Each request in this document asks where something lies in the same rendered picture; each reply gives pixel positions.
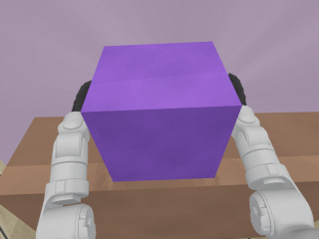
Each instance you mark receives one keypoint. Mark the robot left forearm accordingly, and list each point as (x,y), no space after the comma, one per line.
(68,178)

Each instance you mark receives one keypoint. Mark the pedestal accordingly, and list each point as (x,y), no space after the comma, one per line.
(193,208)

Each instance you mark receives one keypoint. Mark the robot right upper arm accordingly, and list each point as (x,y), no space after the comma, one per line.
(281,214)

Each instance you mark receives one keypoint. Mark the carton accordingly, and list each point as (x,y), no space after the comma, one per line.
(161,111)

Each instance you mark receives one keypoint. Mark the robot right hand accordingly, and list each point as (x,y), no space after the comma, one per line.
(238,88)

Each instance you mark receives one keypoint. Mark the robot right forearm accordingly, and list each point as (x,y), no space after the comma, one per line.
(263,168)

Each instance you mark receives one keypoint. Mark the robot left upper arm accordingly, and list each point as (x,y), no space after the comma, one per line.
(68,222)

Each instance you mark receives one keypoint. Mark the robot left hand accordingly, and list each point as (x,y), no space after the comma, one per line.
(81,96)

